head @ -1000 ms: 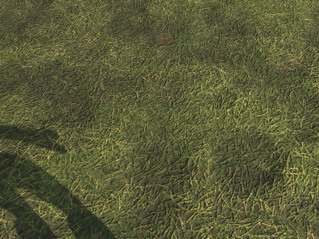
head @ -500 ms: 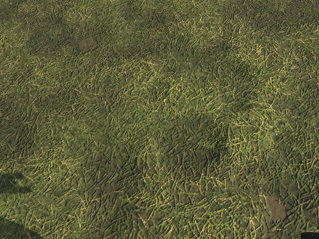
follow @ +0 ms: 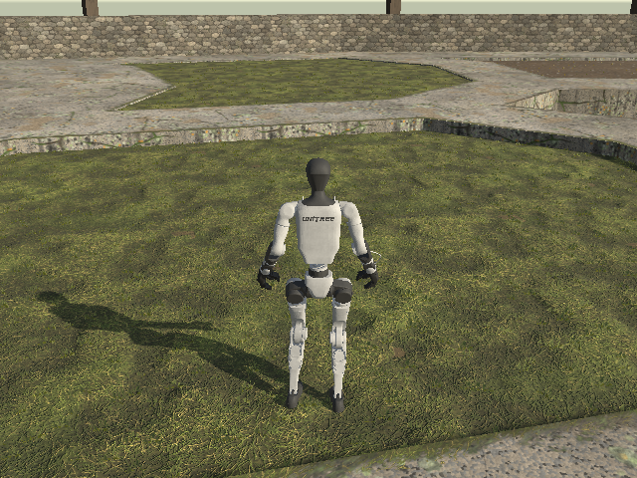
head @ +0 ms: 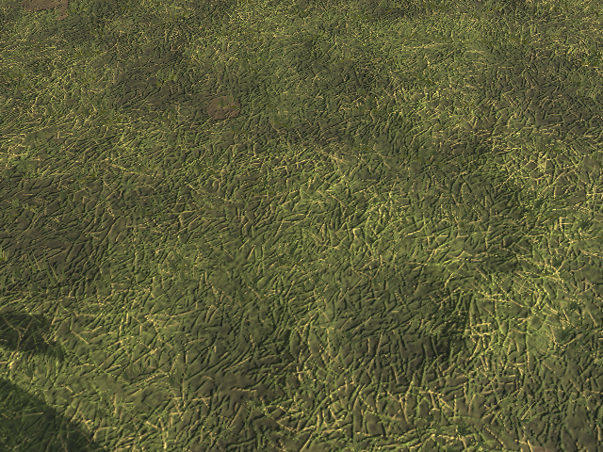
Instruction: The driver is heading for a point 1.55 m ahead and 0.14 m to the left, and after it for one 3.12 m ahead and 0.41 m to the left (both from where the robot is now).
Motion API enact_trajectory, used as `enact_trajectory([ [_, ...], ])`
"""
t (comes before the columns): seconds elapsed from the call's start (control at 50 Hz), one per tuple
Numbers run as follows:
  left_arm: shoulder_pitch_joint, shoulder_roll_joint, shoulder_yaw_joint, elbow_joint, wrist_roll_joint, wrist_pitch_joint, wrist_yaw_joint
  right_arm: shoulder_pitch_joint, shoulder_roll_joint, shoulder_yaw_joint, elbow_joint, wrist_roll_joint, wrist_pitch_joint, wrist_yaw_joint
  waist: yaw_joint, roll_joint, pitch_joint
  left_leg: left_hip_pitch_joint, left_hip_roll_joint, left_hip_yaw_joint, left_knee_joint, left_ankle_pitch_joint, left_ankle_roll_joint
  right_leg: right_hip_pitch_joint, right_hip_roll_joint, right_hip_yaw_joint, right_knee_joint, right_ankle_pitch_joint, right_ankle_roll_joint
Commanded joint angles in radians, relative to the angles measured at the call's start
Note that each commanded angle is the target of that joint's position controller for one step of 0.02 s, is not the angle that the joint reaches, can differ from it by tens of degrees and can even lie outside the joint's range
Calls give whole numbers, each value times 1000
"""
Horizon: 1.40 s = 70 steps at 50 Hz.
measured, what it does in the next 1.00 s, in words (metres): walks ahead: left foot, then right foot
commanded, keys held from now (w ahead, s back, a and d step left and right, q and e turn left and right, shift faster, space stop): w+q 0.44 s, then w+e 0.56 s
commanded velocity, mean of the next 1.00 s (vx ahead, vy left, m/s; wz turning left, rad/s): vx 0.43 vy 0.00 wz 0.15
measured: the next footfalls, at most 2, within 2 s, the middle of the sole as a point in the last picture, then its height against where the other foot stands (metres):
left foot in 0.32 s outside the picture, level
right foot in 0.86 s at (271, 414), level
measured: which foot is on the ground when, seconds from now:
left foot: up 0.00-0.30, down 0.32-0.86, up 0.88-1.00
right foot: down 0.00-0.34, up 0.36-0.84, down 0.86-1.00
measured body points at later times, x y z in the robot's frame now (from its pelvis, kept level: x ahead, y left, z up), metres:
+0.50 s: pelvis +0.18 +0.13 +0.01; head +0.20 +0.15 +0.46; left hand +0.23 +0.43 -0.09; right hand +0.37 -0.10 -0.08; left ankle +0.17 +0.20 -0.73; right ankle +0.22 -0.04 -0.64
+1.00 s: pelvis +0.48 +0.17 +0.00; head +0.52 +0.18 +0.45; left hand +0.60 +0.45 -0.10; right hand +0.60 -0.09 -0.11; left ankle +0.33 +0.28 -0.62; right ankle +0.55 +0.11 -0.73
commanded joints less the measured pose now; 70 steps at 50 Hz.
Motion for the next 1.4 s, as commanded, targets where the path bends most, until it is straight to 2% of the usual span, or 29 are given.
enact_trajectory([
  [0.02,105,168,51,-31,1,-53,3,-171,-123,-30,-154,11,-40,0,54,-131,104,-508,53,-17,323,-92,15,210,-467,639,-376,-326,-263],
  [0.12,66,140,36,-11,-10,-60,15,-153,-71,-10,-131,-4,-48,39,52,-94,56,-456,119,81,285,162,-28,232,-322,209,-388,90,-142],
  [0.22,85,215,51,31,-31,-55,0,-205,-54,10,-163,0,-48,64,70,-125,43,-230,106,181,19,231,-26,144,-301,23,-368,166,-105],
  [0.28,82,238,57,49,-45,-50,-6,-144,-98,-8,-162,0,-44,67,12,-133,23,-80,55,239,-80,223,31,130,-337,-24,-273,306,-75],
  [0.32,99,196,40,50,-33,-50,-1,99,-185,-62,-90,0,-35,55,-107,-63,-109,279,-26,260,-139,228,89,25,-263,-160,98,583,-6],
  [0.34,93,129,14,-1,1,-59,3,257,-293,-93,-78,3,-28,36,-161,132,-192,563,200,-140,-219,119,201,-297,-178,-197,499,236,73],
  [0.36,76,83,-7,-57,-1,-88,3,247,-337,-84,-106,0,-44,40,-122,273,-315,687,389,-723,-462,-115,358,-561,-24,2,747,-248,99],
  [0.38,19,180,16,-59,-40,-108,-7,211,-255,-62,-106,-5,-62,46,-147,146,-235,638,394,-673,-506,-186,337,-663,-89,92,822,-170,84],
  [0.4,-11,189,14,-64,-53,-118,-12,180,-207,-47,-100,-13,-71,46,-123,113,-135,529,361,-531,-489,-122,308,-671,-133,73,780,-81,57],
  [0.44,-5,176,16,-40,-6,-116,-1,69,-159,-30,-110,-26,-75,46,-41,32,-45,291,267,-326,-477,140,252,-529,-196,73,612,47,55],
  [0.48,41,156,13,-1,2,-93,-10,16,-128,-16,-108,-38,-80,38,-1,64,-40,198,227,-210,-510,326,243,-441,-205,40,565,122,77],
  [0.64,-165,79,-23,-19,-23,-78,-29,125,-156,-12,10,-29,-101,15,-87,43,42,203,179,61,-572,528,144,-418,-171,-17,150,515,79],
  [0.76,-292,66,-32,-75,-34,-89,-76,195,-172,-19,80,-28,-82,9,-126,13,93,430,260,108,-522,653,135,-500,-118,-18,-10,417,16],
  [0.82,-237,91,-20,-78,-24,-87,-87,179,-194,-24,78,-30,-60,-6,-77,61,5,508,261,150,-354,1157,111,-375,-40,-97,-9,254,-34],
  [0.86,-5,168,21,-35,-24,-82,-73,146,-213,-25,60,-35,-41,-21,56,75,-141,434,226,195,-30,1366,79,-49,10,-111,-56,269,-95],
  [0.88,168,235,42,-11,-22,-72,-56,144,-189,-11,30,-54,-53,-26,127,-10,-268,185,194,212,265,1065,50,299,-147,110,-32,354,-167],
  [0.9,197,299,57,-3,-31,-73,-56,279,-55,29,10,-67,-78,0,30,-278,-392,-284,-33,152,643,2,-37,690,-406,666,-69,185,-375],
  [0.92,227,194,38,-3,-39,-64,-44,184,-152,15,7,-40,-113,18,107,-161,-421,-389,-17,12,720,-73,-25,719,-394,755,-183,80,-345],
  [0.94,166,180,31,-14,-30,-58,-32,70,-178,6,-42,2,-134,30,108,-120,-254,-463,39,7,691,9,-17,597,-367,606,-219,102,-297],
  [0.98,55,163,25,-41,-24,-54,-26,3,-155,11,-66,-30,-151,24,31,39,-76,-410,95,43,529,89,-20,302,-292,455,-270,301,-261],
  [1.02,7,147,19,-54,-12,-54,-20,48,-145,9,-65,-44,-133,22,-32,-19,-40,-318,121,51,454,107,-47,143,-250,392,-321,406,-270],
  [1.08,-1,167,24,-36,-24,-55,-7,41,-104,25,-71,-54,-110,14,-49,-52,-1,-263,125,103,272,157,-99,-28,-205,282,-346,484,-258],
  [1.16,59,197,37,-2,-35,-39,8,-126,-66,41,-103,-46,-116,20,25,-85,-8,-110,56,128,-55,484,-115,-119,-124,214,-311,341,-174],
  [1.24,101,195,39,19,-45,-27,12,-147,-124,12,-113,-20,-125,25,22,-125,-29,-53,49,62,-186,477,-86,-3,-179,344,-215,178,-122],
  [1.3,90,145,26,12,-32,-23,6,-5,-163,-23,-84,-25,-134,18,-64,-134,-74,152,70,73,-243,372,-14,-3,-147,359,-34,177,-61],
  [1.32,104,71,1,-5,-19,-26,-1,124,-215,-39,-79,-42,-135,11,-115,-22,-195,367,233,-81,-255,277,50,-92,-82,279,237,55,-24],
  [1.34,251,8,-20,-32,-38,-38,-5,193,-300,-60,-53,-56,-119,13,-52,304,-312,646,459,-540,-358,72,213,-405,41,144,575,-285,37],
  [1.36,243,108,-3,-17,-59,-38,0,194,-235,-54,-51,-37,-113,20,-74,258,-268,616,483,-706,-432,-214,227,-550,-38,151,733,-231,52],
  [1.4,69,173,20,-37,-39,-24,7,103,-145,-27,-62,-39,-108,16,-95,69,-75,399,384,-392,-444,-47,154,-547,-107,112,759,-56,61],
])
